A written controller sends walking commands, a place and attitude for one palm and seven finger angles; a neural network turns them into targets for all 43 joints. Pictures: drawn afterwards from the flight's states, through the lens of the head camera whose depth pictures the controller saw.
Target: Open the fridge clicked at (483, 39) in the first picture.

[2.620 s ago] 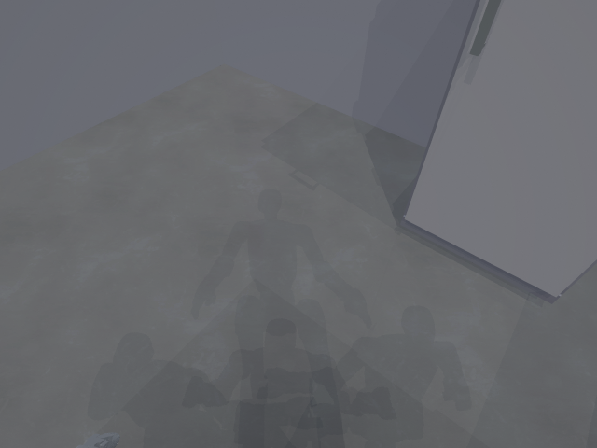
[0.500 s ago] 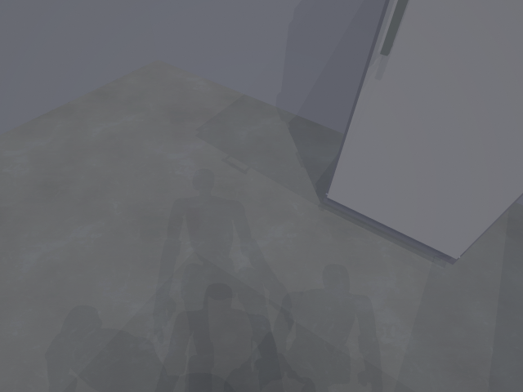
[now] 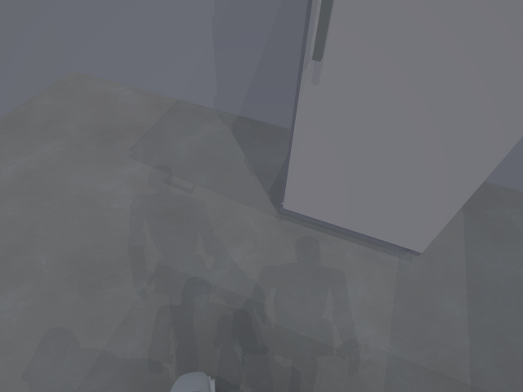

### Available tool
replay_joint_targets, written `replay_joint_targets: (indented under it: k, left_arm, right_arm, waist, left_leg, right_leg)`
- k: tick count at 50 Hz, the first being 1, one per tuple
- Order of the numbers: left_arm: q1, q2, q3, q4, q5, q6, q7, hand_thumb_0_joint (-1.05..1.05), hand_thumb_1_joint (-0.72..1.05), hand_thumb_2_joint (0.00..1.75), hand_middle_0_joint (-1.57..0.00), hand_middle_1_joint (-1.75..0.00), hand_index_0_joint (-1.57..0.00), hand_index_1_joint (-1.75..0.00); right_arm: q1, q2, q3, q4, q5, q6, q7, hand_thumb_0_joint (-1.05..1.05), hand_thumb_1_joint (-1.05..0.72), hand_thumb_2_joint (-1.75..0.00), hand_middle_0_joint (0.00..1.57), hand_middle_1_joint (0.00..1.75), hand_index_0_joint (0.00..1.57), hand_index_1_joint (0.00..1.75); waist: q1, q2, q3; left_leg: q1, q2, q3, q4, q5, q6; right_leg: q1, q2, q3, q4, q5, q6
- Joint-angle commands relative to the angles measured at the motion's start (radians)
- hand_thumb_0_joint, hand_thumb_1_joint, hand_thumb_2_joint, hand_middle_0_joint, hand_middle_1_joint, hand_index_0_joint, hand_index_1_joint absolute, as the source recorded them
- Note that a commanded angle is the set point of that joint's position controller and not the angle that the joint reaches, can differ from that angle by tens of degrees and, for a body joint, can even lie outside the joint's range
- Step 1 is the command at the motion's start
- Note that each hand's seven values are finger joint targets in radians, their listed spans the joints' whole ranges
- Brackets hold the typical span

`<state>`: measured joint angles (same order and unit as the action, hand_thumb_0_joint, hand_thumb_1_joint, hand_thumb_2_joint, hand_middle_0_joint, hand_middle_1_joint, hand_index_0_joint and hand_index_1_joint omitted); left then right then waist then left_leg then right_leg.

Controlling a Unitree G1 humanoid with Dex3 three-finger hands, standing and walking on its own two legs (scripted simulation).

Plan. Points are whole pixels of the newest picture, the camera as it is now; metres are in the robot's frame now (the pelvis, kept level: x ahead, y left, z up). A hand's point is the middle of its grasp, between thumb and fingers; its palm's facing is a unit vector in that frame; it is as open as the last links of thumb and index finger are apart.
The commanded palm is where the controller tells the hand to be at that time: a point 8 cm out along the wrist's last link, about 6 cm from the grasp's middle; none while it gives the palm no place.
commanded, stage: turn to face it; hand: left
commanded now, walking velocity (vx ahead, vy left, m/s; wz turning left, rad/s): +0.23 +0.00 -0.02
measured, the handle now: (328, 2) +0.90 -0.13 +0.20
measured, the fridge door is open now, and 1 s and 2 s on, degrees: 0 0 0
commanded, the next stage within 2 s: take the last steps up to it in 0.64 s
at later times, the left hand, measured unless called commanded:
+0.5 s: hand (136, 356) +0.21 +0.23 -0.16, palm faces -0.11 -0.97 -0.20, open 7.4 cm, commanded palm none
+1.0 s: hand (170, 314) +0.29 +0.19 -0.18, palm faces -0.28 -0.95 -0.15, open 7.4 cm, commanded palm none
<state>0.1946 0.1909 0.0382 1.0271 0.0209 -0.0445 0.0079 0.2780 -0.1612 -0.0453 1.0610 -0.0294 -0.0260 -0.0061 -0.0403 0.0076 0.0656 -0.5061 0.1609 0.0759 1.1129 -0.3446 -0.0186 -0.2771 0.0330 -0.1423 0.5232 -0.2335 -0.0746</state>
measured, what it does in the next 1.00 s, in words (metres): walks ahead, turning right: left foot, then right foot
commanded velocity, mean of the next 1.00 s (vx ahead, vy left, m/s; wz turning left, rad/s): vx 0.08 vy -0.02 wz -0.30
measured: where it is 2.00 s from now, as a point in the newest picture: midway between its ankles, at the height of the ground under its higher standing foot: (292, 338)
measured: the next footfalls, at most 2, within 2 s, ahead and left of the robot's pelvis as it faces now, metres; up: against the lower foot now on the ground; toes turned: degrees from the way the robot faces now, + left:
left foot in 0.20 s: +0.21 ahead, +0.14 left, +0.00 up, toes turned +8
right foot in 0.60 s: +0.17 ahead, -0.10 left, +0.00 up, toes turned -20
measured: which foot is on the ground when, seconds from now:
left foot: up 0.00-0.18, down 0.20-0.60, up 0.62-0.90, down 0.92-1.00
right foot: down 0.00-0.20, up 0.22-0.58, down 0.60-0.94, up 0.96-1.00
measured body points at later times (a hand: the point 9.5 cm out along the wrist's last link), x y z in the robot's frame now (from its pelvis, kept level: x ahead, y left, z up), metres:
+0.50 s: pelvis +0.13 +0.05 +0.01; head +0.16 +0.05 +0.46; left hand +0.21 +0.28 -0.15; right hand +0.15 -0.20 -0.14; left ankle +0.17 +0.14 -0.73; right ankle +0.12 -0.09 -0.68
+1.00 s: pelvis +0.18 +0.03 +0.00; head +0.19 +0.05 +0.45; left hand +0.30 +0.24 -0.16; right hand +0.12 -0.19 -0.14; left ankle +0.20 +0.14 -0.73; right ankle +0.13 -0.08 -0.70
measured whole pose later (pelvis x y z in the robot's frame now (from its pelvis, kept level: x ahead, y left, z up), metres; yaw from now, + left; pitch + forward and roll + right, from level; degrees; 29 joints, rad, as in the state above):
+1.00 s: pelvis +0.18 +0.03 +0.00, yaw -18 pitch +0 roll -1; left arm 0.23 0.19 0.07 1.02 0.03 0.04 -0.01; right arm 0.31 -0.15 -0.03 1.01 -0.04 -0.03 -0.02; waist -0.03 -0.03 0.00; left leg -0.25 0.09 0.14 0.59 -0.34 0.01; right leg -0.37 0.00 -0.04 0.85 -0.44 -0.01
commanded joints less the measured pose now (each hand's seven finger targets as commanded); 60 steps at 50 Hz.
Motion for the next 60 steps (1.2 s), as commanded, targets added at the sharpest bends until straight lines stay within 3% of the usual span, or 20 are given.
replay_joint_targets:
  k: [1,8,10,11,14,16,25,28,29,30,31,33,37,44,45,46,47,48,53,60]
  left_arm:
    - [0.076,0.124,0.027,-0.022,0.003,-0.021,0.0,0.0,0.9,0.9,-0.2,-0.3,-0.2,-0.3]
    - [0.123,0.106,0.037,-0.024,-0.004,0.005,0.002,0.0,0.9,0.9,-0.2,-0.3,-0.2,-0.3]
    - [0.157,0.035,0.033,-0.054,-0.014,0.014,-0.004,0.0,0.9,0.9,-0.2,-0.3,-0.2,-0.3]
    - [0.133,0.059,0.034,-0.063,-0.002,0.023,0.003,0.0,0.9,0.9,-0.2,-0.3,-0.2,-0.3]
    - [0.083,0.054,0.046,-0.06,0.004,0.031,-0.016,0.0,0.9,0.9,-0.2,-0.3,-0.2,-0.3]
    - [0.134,0.027,0.045,-0.048,-0.001,0.054,-0.017,0.0,0.9,0.9,-0.2,-0.3,-0.2,-0.3]
    - [0.05,0.009,0.043,-0.103,0.007,0.072,-0.013,0.0,0.9,0.9,-0.2,-0.3,-0.2,-0.3]
    - [0.115,0.036,0.046,-0.087,0.008,0.059,-0.007,0.0,0.9,0.9,-0.2,-0.3,-0.2,-0.3]
    - [0.133,0.093,0.052,-0.083,0.013,0.048,0.0,0.0,0.9,0.9,-0.2,-0.3,-0.2,-0.3]
    - [0.139,0.198,0.067,-0.083,0.019,0.035,0.013,0.0,0.9,0.9,-0.2,-0.3,-0.2,-0.3]
    - [0.186,0.216,0.062,-0.078,0.002,0.043,0.014,0.0,0.9,0.9,-0.2,-0.3,-0.2,-0.3]
    - [0.096,0.194,0.063,-0.08,0.007,0.042,0.024,0.0,0.9,0.9,-0.2,-0.3,-0.2,-0.3]
    - [0.017,0.151,0.053,-0.103,0.006,0.047,0.024,0.0,0.9,0.9,-0.2,-0.3,-0.2,-0.3]
    - [0.001,0.155,0.06,-0.078,-0.001,0.047,-0.001,0.0,0.9,0.9,-0.2,-0.3,-0.2,-0.3]
    - [-0.009,0.119,0.052,-0.086,-0.006,0.052,-0.007,0.0,0.9,0.9,-0.2,-0.3,-0.2,-0.3]
    - [-0.009,0.048,0.04,-0.111,-0.01,0.054,-0.018,0.0,0.9,0.9,-0.2,-0.3,-0.2,-0.3]
    - [-0.08,0.047,0.039,-0.152,0.0,0.05,-0.023,0.0,0.9,0.9,-0.2,-0.3,-0.2,-0.3]
    - [-0.125,0.077,0.052,-0.155,0.018,0.055,-0.027,0.0,0.9,0.9,-0.2,-0.3,-0.2,-0.3]
    - [-0.033,0.034,0.04,-0.083,0.01,0.044,-0.048,0.0,0.9,0.9,-0.2,-0.3,-0.2,-0.3]
    - [-0.122,0.003,0.022,-0.084,0.005,0.035,-0.047,0.0,0.9,0.9,-0.2,-0.3,-0.2,-0.3]
  right_arm:
    - [0.08,-0.018,-0.003,-0.032,0.006,0.001,0.016,0.0,-0.9,-0.9,0.2,0.3,0.2,0.3]
    - [0.06,-0.081,-0.012,-0.045,0.012,-0.033,-0.006,0.0,-0.9,-0.9,0.2,0.3,0.2,0.3]
    - [0.198,-0.237,-0.039,-0.032,-0.004,-0.033,-0.019,0.0,-0.9,-0.9,0.2,0.3,0.2,0.3]
    - [0.175,-0.224,-0.029,-0.033,-0.003,-0.026,-0.027,0.0,-0.9,-0.9,0.2,0.3,0.2,0.3]
    - [0.016,-0.145,-0.01,-0.081,0.003,-0.03,-0.031,0.0,-0.9,-0.9,0.2,0.3,0.2,0.3]
    - [-0.024,-0.139,-0.011,-0.087,0.005,-0.028,-0.031,0.0,-0.9,-0.9,0.2,0.3,0.2,0.3]
    - [-0.017,-0.173,-0.046,-0.072,-0.001,0.005,-0.02,0.0,-0.9,-0.9,0.2,0.3,0.2,0.3]
    - [-0.037,-0.177,-0.051,-0.075,0.005,0.018,-0.014,0.0,-0.9,-0.9,0.2,0.3,0.2,0.3]
    - [-0.015,-0.145,-0.045,-0.077,0.011,0.021,-0.007,0.0,-0.9,-0.9,0.2,0.3,0.2,0.3]
    - [-0.018,-0.063,-0.025,-0.111,0.016,0.027,-0.002,0.0,-0.9,-0.9,0.2,0.3,0.2,0.3]
    - [-0.076,-0.081,-0.021,-0.132,0.017,0.042,-0.01,0.0,-0.9,-0.9,0.2,0.3,0.2,0.3]
    - [-0.077,-0.091,-0.022,-0.122,0.016,0.054,-0.018,0.0,-0.9,-0.9,0.2,0.3,0.2,0.3]
    - [-0.024,-0.08,-0.019,-0.079,0.011,0.05,-0.016,0.0,-0.9,-0.9,0.2,0.3,0.2,0.3]
    - [0.1,-0.063,-0.006,-0.061,0.003,0.01,-0.011,0.0,-0.9,-0.9,0.2,0.3,0.2,0.3]
    - [0.163,-0.093,-0.01,-0.039,0.001,0.0,-0.016,0.0,-0.9,-0.9,0.2,0.3,0.2,0.3]
    - [0.224,-0.18,-0.028,-0.028,-0.012,-0.006,-0.02,0.0,-0.9,-0.9,0.2,0.3,0.2,0.3]
    - [0.25,-0.242,-0.041,-0.037,-0.018,-0.005,-0.025,0.0,-0.9,-0.9,0.2,0.3,0.2,0.3]
    - [0.222,-0.225,-0.037,-0.031,-0.016,-0.008,-0.029,0.0,-0.9,-0.9,0.2,0.3,0.2,0.3]
    - [0.147,-0.135,-0.014,-0.031,-0.003,-0.04,-0.031,0.0,-0.9,-0.9,0.2,0.3,0.2,0.3]
    - [0.224,-0.133,-0.027,0.03,-0.008,-0.032,-0.021,0.0,-0.9,-0.9,0.2,0.3,0.2,0.3]
  waist:
    - [0.01,-0.101,0.005]
    - [-0.002,-0.043,-0.025]
    - [-0.034,0.344,-0.128]
    - [-0.04,0.318,-0.156]
    - [0.02,0.117,-0.058]
    - [0.046,0.14,-0.103]
    - [0.013,0.169,-0.09]
    - [0.056,0.115,-0.102]
    - [0.065,-0.02,-0.111]
    - [0.069,-0.306,-0.095]
    - [0.114,-0.222,-0.092]
    - [0.073,-0.29,-0.087]
    - [0.041,-0.149,-0.1]
    - [0.005,-0.136,-0.072]
    - [-0.021,-0.02,-0.055]
    - [-0.045,0.255,-0.023]
    - [-0.068,0.317,0.049]
    - [-0.06,0.263,0.102]
    - [0.009,0.125,0.038]
    - [-0.03,0.168,0.042]
  left_leg:
    - [0.079,-0.001,0.013,-0.228,0.088,-0.013]
    - [0.365,-0.048,0.043,-0.612,0.244,-0.017]
    - [0.568,0.309,-0.322,-0.756,0.558,0.149]
    - [0.517,0.348,-0.348,-0.799,0.478,0.184]
    - [0.373,0.259,-0.159,-0.802,0.508,0.164]
    - [0.351,0.205,-0.016,-0.796,0.533,0.139]
    - [0.357,0.221,0.051,-0.773,0.375,0.147]
    - [0.296,0.186,0.1,-0.636,0.303,0.081]
    - [0.198,0.134,0.144,-0.509,0.198,0.021]
    - [-0.015,0.007,0.199,-0.323,-0.162,-0.04]
    - [0.004,-0.027,0.069,-0.19,-0.274,-0.035]
    - [-0.049,-0.034,-0.019,-0.063,-0.21,-0.031]
    - [0.02,-0.053,-0.013,-0.11,-0.092,-0.047]
    - [0.327,-0.094,0.075,-0.597,0.019,-0.028]
    - [0.436,-0.051,0.01,-0.71,-0.025,-0.011]
    - [0.478,0.162,-0.295,-0.866,-0.243,0.063]
    - [0.407,0.321,-0.526,-1.01,-0.4,0.155]
    - [0.322,0.325,-0.53,-1.046,-0.431,0.159]
    - [0.416,0.17,-0.133,-0.945,0.097,0.127]
    - [0.428,0.157,-0.014,-0.901,0.255,0.127]
  right_leg:
    - [-0.096,-0.255,0.214,-0.327,-0.037,-0.108]
    - [-0.051,-0.177,0.2,-0.067,0.219,-0.035]
    - [-0.253,-0.002,0.03,0.393,-0.376,0.07]
    - [-0.261,-0.031,0.102,0.569,-0.445,0.074]
    - [-0.3,-0.113,0.123,0.681,-0.253,0.093]
    - [-0.233,-0.114,0.103,0.627,-0.193,0.109]
    - [-0.119,-0.095,0.037,0.231,-0.159,0.11]
    - [0.049,-0.076,0.015,-0.008,0.022,0.094]
    - [0.163,-0.153,0.115,-0.114,0.146,0.065]
    - [0.229,-0.392,0.411,-0.199,0.349,-0.026]
    - [0.138,-0.447,0.421,-0.211,0.406,-0.111]
    - [0.126,-0.385,0.411,-0.212,0.358,-0.125]
    - [0.102,-0.298,0.268,-0.171,0.386,-0.092]
    - [-0.045,-0.215,0.275,-0.178,-0.22,-0.05]
    - [-0.163,-0.156,0.234,-0.082,-0.302,-0.012]
    - [-0.321,-0.038,0.114,0.166,-0.321,0.048]
    - [-0.421,-0.019,0.078,0.364,-0.343,0.065]
    - [-0.423,-0.063,0.149,0.51,-0.278,0.058]
    - [-0.378,-0.121,0.114,0.525,-0.058,0.094]
    - [-0.24,-0.109,0.019,0.192,-0.053,0.092]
